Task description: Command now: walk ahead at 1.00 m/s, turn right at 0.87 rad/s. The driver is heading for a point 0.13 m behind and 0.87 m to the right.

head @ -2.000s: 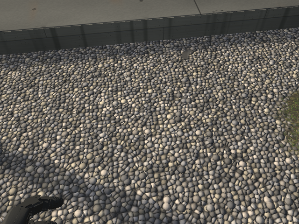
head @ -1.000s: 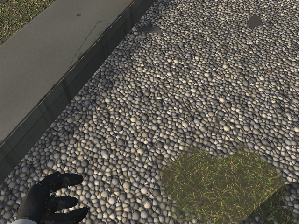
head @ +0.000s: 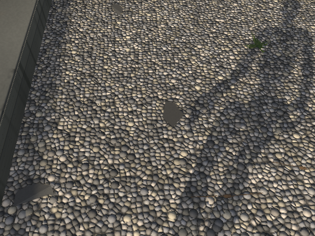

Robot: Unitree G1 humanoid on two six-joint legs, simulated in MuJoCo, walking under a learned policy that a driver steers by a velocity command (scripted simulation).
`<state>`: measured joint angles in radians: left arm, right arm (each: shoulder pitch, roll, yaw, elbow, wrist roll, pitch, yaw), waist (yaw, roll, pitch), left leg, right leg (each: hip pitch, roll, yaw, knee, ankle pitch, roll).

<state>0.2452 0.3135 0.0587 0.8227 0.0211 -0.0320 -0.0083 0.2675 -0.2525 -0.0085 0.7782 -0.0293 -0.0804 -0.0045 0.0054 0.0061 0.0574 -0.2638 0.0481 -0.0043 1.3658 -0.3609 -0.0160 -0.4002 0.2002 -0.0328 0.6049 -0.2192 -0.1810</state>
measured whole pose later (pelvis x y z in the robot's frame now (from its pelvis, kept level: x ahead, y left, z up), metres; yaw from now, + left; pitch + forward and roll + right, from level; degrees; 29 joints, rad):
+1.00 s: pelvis +0.73 -0.27 +0.02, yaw -55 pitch +1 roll +0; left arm 0.44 0.30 0.06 0.80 0.01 -0.03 -0.01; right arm 0.13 -0.27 -0.01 0.62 -0.06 -0.03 0.02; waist 0.04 0.02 0.04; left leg -0.66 0.16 -0.05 1.06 -0.34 -0.08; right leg -0.13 0.21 0.10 0.42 -0.28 -0.18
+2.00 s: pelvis +0.97 -1.13 +0.01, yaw -112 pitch +3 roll +0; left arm 0.47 0.33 0.08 0.83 0.00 -0.07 -0.01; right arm -0.03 -0.28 0.01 0.55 -0.03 -0.04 0.02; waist 0.13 0.00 0.04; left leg -0.69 0.10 -0.07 0.63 -0.01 -0.05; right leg 0.09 0.19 0.28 0.30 -0.38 -0.18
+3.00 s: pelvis +0.85 -1.51 +0.02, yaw -125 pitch -1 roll +0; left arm 0.14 0.24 0.05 0.95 0.00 0.02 0.02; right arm 0.19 -0.24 0.00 0.88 -0.02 -0.03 -0.01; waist 0.00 0.02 0.03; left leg -0.19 0.02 0.02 0.53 -0.32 0.00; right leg -0.29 0.02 0.07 0.51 -0.21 0.01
